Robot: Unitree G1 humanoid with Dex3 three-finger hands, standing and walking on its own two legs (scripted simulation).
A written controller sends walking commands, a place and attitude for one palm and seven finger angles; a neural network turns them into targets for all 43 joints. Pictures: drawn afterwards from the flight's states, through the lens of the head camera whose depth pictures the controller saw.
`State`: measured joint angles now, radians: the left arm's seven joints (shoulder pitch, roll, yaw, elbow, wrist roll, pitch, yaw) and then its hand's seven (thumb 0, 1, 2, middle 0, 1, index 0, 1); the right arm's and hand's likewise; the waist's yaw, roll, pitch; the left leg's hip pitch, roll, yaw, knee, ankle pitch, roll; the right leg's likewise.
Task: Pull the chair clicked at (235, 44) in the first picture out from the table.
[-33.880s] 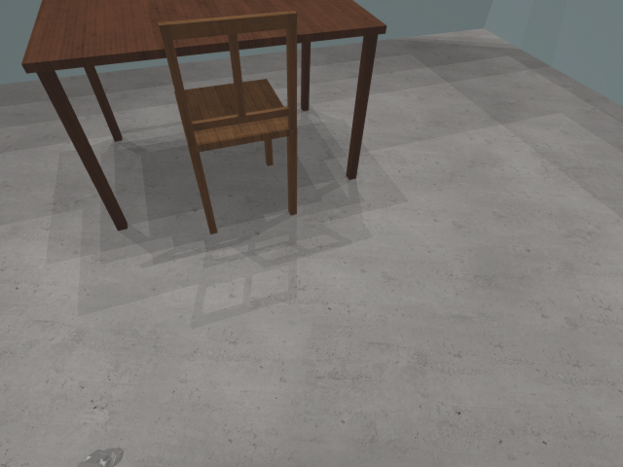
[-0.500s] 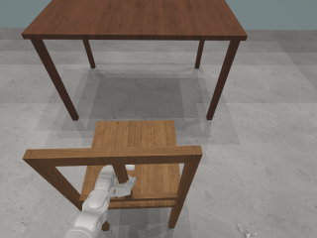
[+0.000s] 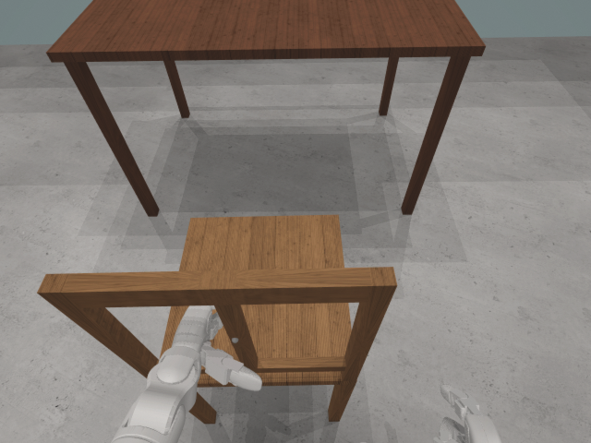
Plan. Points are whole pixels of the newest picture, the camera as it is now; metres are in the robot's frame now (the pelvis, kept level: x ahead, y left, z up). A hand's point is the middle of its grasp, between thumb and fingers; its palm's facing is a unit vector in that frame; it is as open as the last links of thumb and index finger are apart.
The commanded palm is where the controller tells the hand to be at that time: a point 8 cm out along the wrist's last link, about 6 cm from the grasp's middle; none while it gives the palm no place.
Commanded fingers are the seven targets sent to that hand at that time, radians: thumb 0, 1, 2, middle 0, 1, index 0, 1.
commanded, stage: open the thumb and straighten the fingers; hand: left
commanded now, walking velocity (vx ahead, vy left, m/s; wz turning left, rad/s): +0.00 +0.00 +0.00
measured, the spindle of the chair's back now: (240, 336) +0.29 +0.09 -0.06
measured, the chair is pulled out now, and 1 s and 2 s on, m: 0.65 0.65 0.65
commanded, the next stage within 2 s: draw the fingers out of the gap in 0.10 s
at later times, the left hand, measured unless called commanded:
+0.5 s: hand (212, 383) +0.22 +0.12 -0.05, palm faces -0.11 -0.99 -0.12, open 17.5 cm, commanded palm +0.21 +0.17 -0.02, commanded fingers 0.00 -0.55 0.20 0.00 0.00 0.00 0.00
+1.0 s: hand (201, 441) +0.15 +0.13 -0.04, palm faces -0.10 -0.99 -0.10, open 17.5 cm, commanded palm +0.13 +0.17 -0.02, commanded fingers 0.00 -0.55 0.20 0.00 0.00 0.00 0.00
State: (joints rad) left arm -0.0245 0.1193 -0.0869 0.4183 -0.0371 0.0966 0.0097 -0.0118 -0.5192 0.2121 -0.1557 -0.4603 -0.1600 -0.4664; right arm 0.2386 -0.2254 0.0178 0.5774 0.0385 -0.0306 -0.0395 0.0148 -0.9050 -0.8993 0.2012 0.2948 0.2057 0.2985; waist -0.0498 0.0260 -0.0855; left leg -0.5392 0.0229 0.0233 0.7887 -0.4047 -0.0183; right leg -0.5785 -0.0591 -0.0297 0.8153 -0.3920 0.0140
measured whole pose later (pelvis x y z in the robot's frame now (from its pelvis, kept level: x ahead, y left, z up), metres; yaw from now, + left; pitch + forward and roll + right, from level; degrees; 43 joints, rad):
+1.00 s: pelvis +0.00 +0.01 -0.02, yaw +2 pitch +11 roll -1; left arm 0.60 0.19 -0.15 -0.20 -0.02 0.18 -0.03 -0.02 -0.54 0.20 0.00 0.00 0.00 0.00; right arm 0.27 -0.22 0.02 0.44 0.04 -0.10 -0.10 0.02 -0.90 -0.90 0.20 0.30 0.21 0.30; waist -0.04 0.04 -0.15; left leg -0.67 0.02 -0.03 0.98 -0.50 -0.01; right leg -0.66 -0.07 -0.07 0.95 -0.47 0.02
